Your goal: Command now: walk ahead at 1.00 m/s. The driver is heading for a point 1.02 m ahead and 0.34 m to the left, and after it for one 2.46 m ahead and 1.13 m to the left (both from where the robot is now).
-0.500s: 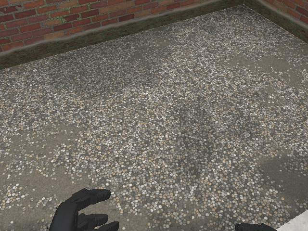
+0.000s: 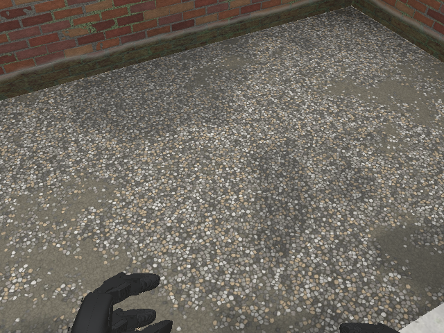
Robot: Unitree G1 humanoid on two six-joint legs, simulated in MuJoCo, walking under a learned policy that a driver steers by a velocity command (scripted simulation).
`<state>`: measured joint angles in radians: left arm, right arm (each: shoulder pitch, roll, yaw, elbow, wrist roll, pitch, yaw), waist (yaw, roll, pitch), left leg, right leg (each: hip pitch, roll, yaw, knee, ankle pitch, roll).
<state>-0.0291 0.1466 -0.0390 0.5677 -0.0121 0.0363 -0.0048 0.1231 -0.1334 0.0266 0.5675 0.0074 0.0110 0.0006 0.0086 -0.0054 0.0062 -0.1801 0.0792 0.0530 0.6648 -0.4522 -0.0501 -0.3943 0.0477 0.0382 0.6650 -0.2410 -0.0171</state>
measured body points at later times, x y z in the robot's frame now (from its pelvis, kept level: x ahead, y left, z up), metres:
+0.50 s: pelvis +0.01 +0.01 +0.00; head -0.01 +0.01 +0.45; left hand +0.21 +0.21 -0.08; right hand +0.17 -0.20 -0.09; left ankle -0.06 +0.14 -0.72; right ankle +0.07 -0.11 -0.72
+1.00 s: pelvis +0.01 +0.04 +0.02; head +0.01 +0.04 +0.47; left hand +0.16 +0.26 -0.09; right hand +0.16 -0.18 -0.08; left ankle -0.06 +0.14 -0.72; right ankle +0.07 -0.11 -0.72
